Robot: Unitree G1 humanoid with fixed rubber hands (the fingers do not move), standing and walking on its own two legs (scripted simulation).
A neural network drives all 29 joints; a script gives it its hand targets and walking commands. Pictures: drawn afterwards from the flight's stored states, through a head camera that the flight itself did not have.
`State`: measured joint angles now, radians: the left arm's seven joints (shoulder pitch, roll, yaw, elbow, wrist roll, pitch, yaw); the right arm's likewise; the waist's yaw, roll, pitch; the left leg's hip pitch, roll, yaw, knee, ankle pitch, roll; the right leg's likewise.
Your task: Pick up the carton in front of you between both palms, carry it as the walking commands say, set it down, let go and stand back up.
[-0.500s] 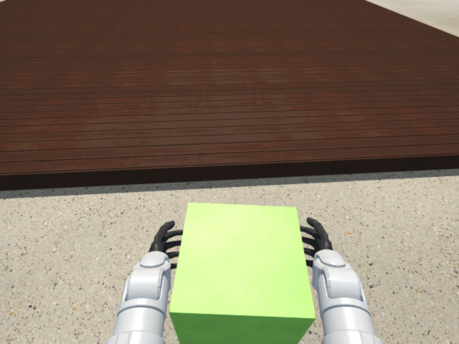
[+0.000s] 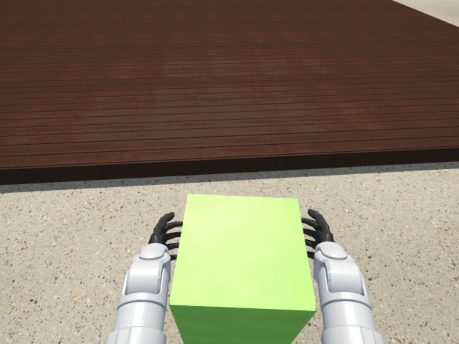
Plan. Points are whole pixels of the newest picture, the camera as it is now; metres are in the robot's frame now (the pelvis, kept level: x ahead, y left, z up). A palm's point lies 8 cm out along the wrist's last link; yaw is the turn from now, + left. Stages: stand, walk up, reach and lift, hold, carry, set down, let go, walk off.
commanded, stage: reach and lift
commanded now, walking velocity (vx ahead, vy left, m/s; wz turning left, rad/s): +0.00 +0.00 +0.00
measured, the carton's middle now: (238, 274) +0.29 +0.00 -0.05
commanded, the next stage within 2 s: hold in 0.40 s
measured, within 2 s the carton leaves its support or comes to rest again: neither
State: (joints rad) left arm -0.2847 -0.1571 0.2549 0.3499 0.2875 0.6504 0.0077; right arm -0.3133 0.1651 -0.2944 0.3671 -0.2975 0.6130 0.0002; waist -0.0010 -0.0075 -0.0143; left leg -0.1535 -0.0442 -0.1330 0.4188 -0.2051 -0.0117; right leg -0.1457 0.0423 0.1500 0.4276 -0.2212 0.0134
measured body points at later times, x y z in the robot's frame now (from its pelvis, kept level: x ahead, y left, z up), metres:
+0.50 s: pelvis +0.01 +0.00 +0.00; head -0.04 +0.00 +0.45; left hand +0.30 +0.15 +0.03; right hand +0.31 -0.16 +0.04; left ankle +0.02 +0.13 -0.74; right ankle +0.01 -0.13 -0.74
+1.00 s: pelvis +0.00 +0.00 +0.00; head -0.05 +0.00 +0.45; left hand +0.30 +0.15 +0.04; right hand +0.30 -0.16 +0.05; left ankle +0.02 +0.13 -0.74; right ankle +0.01 -0.13 -0.74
